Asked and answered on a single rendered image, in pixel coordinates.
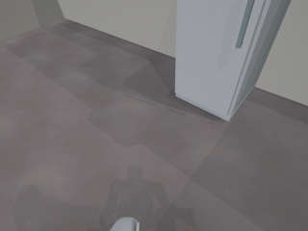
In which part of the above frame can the fridge door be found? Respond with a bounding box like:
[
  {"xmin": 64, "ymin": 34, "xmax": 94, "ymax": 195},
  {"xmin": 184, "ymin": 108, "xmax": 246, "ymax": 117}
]
[{"xmin": 175, "ymin": 0, "xmax": 267, "ymax": 116}]

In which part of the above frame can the handle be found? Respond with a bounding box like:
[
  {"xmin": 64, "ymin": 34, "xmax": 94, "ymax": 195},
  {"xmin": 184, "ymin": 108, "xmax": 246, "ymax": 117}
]
[{"xmin": 235, "ymin": 0, "xmax": 255, "ymax": 49}]

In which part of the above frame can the left robot thigh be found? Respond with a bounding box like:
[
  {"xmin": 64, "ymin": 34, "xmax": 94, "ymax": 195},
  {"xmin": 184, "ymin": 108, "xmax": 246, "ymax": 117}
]
[{"xmin": 110, "ymin": 217, "xmax": 141, "ymax": 231}]

